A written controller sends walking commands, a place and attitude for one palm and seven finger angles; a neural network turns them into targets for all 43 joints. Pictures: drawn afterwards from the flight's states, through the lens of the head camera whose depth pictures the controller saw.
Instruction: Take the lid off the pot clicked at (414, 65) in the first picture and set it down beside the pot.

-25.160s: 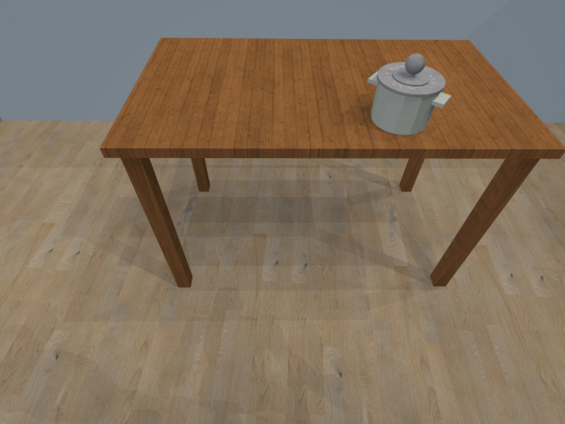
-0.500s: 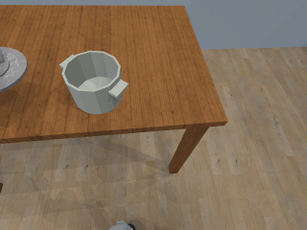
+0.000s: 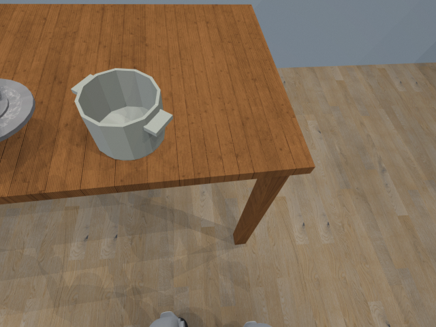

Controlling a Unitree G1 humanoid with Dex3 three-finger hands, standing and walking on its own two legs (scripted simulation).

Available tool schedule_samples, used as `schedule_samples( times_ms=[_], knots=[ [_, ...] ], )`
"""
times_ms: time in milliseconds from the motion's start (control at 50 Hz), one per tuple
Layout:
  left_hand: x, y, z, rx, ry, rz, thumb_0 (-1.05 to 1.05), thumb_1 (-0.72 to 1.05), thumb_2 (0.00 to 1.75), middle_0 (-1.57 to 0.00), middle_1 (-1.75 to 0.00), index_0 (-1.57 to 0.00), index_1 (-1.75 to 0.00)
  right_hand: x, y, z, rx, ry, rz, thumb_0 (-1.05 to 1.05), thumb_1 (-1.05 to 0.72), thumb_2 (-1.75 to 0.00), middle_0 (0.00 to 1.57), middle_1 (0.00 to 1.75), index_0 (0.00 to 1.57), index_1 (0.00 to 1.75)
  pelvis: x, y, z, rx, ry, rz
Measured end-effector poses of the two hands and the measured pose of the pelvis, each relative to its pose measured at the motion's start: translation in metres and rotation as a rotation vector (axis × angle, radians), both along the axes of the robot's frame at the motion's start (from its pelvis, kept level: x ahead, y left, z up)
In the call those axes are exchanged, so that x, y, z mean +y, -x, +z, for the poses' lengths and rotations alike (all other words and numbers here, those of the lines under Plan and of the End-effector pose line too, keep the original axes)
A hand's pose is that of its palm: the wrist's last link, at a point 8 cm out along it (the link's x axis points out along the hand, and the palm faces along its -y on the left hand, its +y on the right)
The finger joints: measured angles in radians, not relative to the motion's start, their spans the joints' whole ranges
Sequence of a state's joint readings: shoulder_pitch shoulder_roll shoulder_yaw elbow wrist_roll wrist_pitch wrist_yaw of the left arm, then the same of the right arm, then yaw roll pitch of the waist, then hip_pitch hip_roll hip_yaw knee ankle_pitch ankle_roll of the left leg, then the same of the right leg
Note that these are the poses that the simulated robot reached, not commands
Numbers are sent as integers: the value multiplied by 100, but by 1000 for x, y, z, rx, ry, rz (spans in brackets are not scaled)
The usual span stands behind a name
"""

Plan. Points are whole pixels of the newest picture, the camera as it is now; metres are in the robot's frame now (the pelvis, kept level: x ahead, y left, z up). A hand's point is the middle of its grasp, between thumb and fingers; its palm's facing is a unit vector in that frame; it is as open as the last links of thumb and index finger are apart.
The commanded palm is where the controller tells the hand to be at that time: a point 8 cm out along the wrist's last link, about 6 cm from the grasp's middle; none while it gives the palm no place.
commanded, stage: lower the lid onto the table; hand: left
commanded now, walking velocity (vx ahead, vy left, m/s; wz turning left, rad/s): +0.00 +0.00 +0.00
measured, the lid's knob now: out of the picture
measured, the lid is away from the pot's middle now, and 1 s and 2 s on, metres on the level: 0.22 0.22 0.21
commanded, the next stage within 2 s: open the fingers wide in 1.12 s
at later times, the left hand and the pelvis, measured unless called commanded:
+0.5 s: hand out of the picture +0.47 +0.36 +0.11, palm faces -0.47 -0.19 -0.86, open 6.3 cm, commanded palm +0.54 +0.37 +0.18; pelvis +0.00 +0.01 -0.01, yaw +0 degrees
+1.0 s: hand out of the picture +0.47 +0.36 +0.08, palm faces -0.50 -0.17 -0.85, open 6.3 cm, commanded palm +0.55 +0.37 +0.14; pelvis -0.01 +0.01 -0.02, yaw -1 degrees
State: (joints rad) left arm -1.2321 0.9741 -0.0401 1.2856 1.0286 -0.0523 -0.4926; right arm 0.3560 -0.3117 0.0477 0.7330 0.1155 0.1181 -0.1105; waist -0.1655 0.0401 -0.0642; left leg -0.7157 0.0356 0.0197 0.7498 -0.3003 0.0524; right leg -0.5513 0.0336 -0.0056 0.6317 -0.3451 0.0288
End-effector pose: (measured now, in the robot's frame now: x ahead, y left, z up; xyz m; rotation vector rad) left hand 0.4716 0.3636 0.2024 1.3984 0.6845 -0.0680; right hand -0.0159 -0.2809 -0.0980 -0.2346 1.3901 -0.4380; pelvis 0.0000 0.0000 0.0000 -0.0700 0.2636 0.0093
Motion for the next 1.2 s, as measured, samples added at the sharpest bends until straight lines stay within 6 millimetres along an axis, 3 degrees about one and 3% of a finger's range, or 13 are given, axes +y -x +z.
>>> schedule_samples(
  times_ms=[160,440,860,1200],
  knots=[
    [8,4,-14,30,-6,9,0,42,44,-76,-100,-78,-101,1,-1,-2,13,5,5,0,-90,-89,21,30,20,30,1,0,-2,9,3,1],
    [4,0,-35,40,13,-40,0,43,44,-76,-100,-78,-101,4,-5,-4,4,24,9,0,-90,-89,21,30,20,30,5,2,-6,25,9,-1],
    [6,-7,-61,56,11,-75,0,43,44,-76,-100,-78,-101,14,21,-8,75,30,-19,0,-90,-89,21,30,20,30,10,6,-14,63,20,-6],
    [7,-11,-83,61,8,-96,0,43,44,-76,-100,-78,-101,13,22,-9,80,52,-26,0,-90,-89,21,30,20,30,10,7,-21,90,28,-12]
  ],
)
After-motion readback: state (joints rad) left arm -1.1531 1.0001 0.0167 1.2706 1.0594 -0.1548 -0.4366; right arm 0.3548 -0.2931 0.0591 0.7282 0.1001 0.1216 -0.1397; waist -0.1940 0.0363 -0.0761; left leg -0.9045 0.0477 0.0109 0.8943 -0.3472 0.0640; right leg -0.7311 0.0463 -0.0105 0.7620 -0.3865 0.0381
